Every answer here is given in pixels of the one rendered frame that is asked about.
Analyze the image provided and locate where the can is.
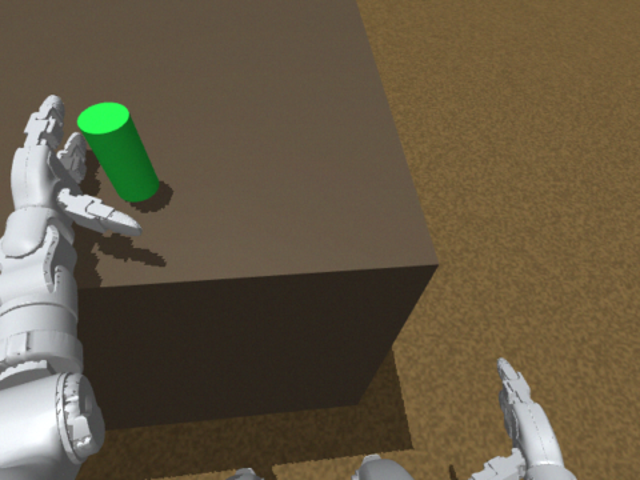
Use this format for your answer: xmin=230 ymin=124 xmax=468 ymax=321
xmin=77 ymin=102 xmax=159 ymax=202

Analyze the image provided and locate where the right robot hand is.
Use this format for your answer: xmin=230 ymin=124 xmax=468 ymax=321
xmin=467 ymin=358 xmax=565 ymax=480

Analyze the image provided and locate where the left robot hand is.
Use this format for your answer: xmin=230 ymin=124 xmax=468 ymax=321
xmin=11 ymin=95 xmax=142 ymax=236

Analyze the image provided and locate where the left robot arm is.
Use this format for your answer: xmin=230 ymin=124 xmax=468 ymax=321
xmin=0 ymin=207 xmax=105 ymax=480

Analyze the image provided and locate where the right robot arm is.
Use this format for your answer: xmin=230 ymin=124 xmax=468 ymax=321
xmin=524 ymin=464 xmax=577 ymax=480

